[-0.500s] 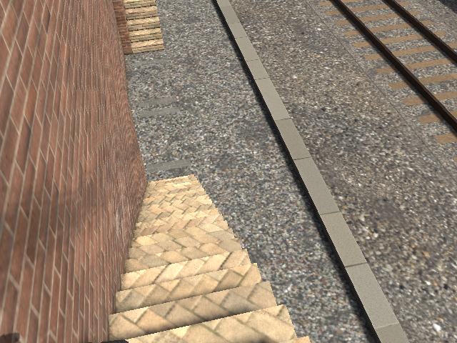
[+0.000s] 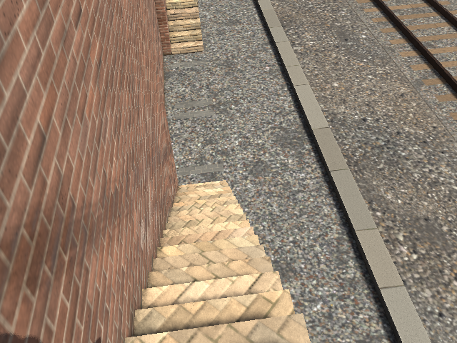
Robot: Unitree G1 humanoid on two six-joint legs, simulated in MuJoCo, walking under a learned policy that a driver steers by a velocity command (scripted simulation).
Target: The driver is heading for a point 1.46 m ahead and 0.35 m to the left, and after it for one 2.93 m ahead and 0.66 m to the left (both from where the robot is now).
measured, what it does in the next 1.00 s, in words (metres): goes down: left foot 0.19 m lower, then right foot 0.19 m lower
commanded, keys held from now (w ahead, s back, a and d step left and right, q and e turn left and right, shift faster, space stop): w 1.00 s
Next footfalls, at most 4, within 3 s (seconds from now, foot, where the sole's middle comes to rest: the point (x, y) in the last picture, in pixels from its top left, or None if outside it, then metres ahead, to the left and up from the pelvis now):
0.10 left None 0.12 0.14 -0.87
0.56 right None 0.42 -0.08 -1.06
1.08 left None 0.60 0.22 -1.26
1.38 right None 0.82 -0.03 -1.31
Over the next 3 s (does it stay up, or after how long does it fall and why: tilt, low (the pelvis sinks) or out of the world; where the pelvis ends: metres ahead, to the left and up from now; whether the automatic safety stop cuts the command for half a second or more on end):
stays up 1.05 0.23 -0.87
